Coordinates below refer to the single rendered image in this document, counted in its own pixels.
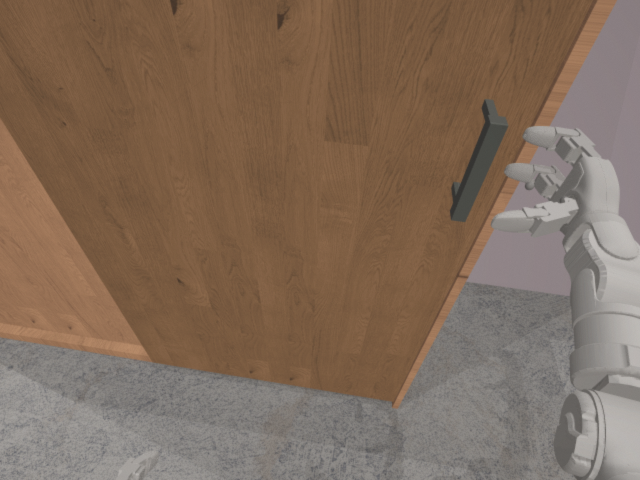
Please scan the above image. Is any left robot hand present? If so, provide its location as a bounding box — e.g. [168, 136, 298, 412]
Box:
[116, 450, 159, 480]

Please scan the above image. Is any handle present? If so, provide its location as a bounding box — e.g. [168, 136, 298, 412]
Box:
[450, 99, 508, 222]

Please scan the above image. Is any robot right upper arm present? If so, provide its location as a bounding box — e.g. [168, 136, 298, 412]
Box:
[553, 389, 640, 480]

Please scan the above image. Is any right robot hand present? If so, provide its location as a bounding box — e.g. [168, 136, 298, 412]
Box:
[491, 126, 620, 238]

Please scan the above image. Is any wardrobe door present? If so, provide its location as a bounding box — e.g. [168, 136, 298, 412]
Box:
[0, 118, 142, 346]
[0, 0, 593, 402]

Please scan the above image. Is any robot right forearm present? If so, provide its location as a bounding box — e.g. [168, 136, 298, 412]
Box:
[562, 212, 640, 402]

